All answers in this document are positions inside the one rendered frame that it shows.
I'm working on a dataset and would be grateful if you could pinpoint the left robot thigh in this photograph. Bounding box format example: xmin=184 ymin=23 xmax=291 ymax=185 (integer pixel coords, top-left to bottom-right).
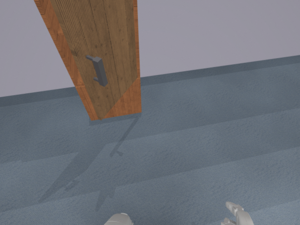
xmin=104 ymin=213 xmax=134 ymax=225

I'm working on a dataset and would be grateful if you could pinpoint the handle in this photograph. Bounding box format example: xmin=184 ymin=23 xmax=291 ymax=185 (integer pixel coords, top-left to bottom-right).
xmin=86 ymin=55 xmax=108 ymax=87

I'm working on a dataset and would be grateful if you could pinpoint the right robot hand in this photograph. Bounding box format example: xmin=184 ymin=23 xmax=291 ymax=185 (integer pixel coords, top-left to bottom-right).
xmin=221 ymin=202 xmax=254 ymax=225

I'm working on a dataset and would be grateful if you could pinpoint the cupboard door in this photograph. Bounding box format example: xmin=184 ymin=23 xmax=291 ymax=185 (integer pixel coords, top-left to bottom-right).
xmin=50 ymin=0 xmax=137 ymax=120

